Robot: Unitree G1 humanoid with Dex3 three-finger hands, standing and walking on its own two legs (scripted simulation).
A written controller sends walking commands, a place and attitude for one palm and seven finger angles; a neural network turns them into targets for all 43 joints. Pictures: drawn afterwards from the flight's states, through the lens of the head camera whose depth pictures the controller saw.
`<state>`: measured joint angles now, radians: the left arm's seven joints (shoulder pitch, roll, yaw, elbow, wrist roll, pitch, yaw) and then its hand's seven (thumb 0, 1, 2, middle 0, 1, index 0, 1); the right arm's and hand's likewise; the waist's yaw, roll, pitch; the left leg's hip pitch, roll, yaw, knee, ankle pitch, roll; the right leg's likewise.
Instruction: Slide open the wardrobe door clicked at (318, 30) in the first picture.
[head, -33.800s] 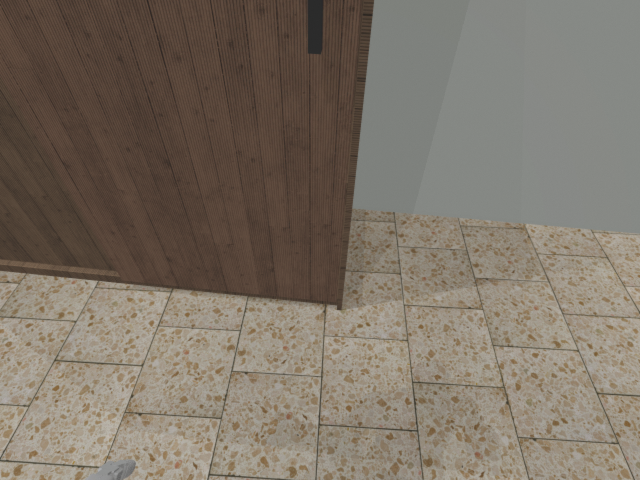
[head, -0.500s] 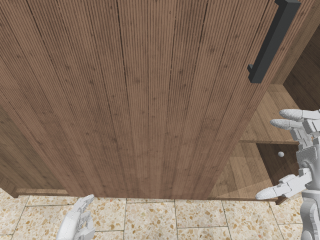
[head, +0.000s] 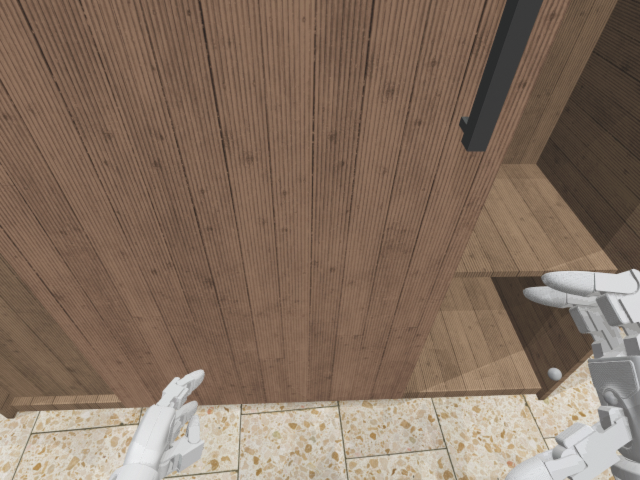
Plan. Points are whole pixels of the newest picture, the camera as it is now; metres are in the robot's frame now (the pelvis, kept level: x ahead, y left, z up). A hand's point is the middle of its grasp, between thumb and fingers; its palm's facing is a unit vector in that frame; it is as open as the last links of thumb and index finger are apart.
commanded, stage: slip the hand off the handle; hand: right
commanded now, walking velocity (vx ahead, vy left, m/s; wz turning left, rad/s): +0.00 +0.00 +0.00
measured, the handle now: (490, 71) +0.48 -0.20 +0.31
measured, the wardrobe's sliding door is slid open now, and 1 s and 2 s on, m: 0.45 0.45 0.45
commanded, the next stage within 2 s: draw the hand back to the body in 0.04 s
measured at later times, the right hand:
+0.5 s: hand (574, 358) +0.18 -0.20 +0.19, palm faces +0.08 +0.99 -0.12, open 14.7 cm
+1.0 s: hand (604, 354) +0.18 -0.24 +0.18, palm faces +0.45 +0.81 -0.38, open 12.4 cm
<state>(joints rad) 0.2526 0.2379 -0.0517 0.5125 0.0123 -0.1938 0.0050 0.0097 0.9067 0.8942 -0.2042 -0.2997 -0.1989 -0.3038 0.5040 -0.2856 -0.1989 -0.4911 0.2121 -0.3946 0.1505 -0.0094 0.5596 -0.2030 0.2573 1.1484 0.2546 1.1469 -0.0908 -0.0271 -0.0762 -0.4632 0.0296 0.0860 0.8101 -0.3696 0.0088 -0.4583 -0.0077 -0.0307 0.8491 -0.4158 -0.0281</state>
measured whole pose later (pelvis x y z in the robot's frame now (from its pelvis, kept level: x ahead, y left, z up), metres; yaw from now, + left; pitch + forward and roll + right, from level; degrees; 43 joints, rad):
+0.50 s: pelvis +0.01 +0.01 +0.02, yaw +0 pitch -3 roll +1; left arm 0.27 0.25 -0.10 0.56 -0.08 -0.33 0.08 0.01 0.91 0.89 -0.20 -0.30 -0.20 -0.30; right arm 0.46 -0.35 -0.34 -0.50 0.40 0.17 0.26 -0.01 0.55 -0.20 0.25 1.15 0.25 1.15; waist -0.08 -0.07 -0.10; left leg -0.28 0.01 0.09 0.65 -0.32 0.02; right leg -0.27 -0.02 -0.02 0.69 -0.36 -0.01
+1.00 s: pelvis +0.02 +0.01 +0.03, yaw +0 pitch -5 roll +1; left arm 0.25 0.23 -0.03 0.66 0.00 -0.24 0.09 0.01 0.91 0.89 -0.20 -0.30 -0.20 -0.30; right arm 0.54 -0.33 -0.29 -0.44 0.07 -0.09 -0.11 -0.01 0.06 -0.44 0.24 0.86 0.24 0.86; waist -0.09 -0.06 0.01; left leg -0.17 0.00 0.09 0.50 -0.26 0.02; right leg -0.16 -0.02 -0.02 0.54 -0.30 -0.01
